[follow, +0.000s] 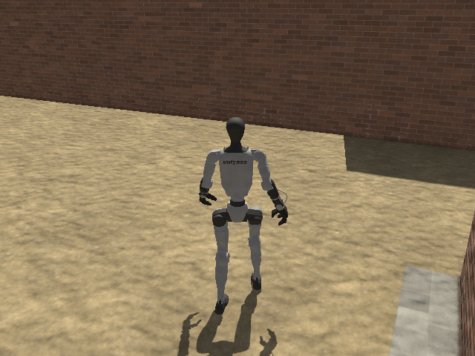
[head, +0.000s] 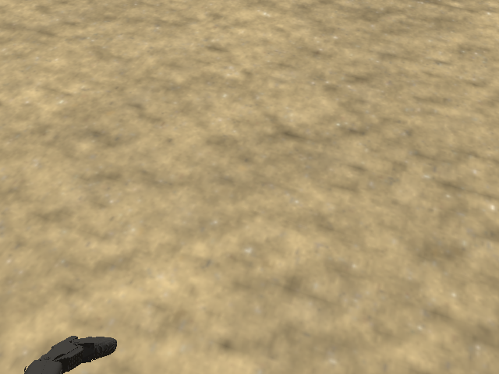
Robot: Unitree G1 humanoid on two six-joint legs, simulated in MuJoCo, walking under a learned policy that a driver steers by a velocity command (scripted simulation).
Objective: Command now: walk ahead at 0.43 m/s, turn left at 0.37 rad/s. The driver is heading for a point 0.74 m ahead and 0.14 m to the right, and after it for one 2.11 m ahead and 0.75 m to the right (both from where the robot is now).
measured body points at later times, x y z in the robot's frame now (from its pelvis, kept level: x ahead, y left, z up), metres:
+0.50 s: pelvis +0.15 -0.02 +0.00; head +0.16 -0.01 +0.45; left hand +0.25 +0.23 -0.12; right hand +0.32 -0.27 -0.10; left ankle +0.17 +0.12 -0.73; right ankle +0.15 -0.13 -0.73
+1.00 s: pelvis +0.17 -0.01 +0.00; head +0.18 -0.01 +0.45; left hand +0.24 +0.26 -0.14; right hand +0.30 -0.26 -0.12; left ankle +0.17 +0.12 -0.73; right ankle +0.15 -0.13 -0.73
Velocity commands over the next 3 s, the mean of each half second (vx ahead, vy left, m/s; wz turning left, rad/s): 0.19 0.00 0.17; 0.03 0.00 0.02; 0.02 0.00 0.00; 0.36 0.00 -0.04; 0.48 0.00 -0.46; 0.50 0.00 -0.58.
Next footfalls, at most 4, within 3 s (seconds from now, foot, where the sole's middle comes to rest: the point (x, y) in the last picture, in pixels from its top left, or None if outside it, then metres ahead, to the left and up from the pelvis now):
0.04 right None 0.19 -0.13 -0.77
0.40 left None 0.21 0.12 -0.77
2.12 right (267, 329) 0.59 -0.09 -0.77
2.60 left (209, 236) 0.91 0.06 -0.77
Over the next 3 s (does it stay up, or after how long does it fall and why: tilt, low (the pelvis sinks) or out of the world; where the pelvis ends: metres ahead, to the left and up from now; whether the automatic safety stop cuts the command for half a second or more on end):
stays up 0.89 -0.07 0.01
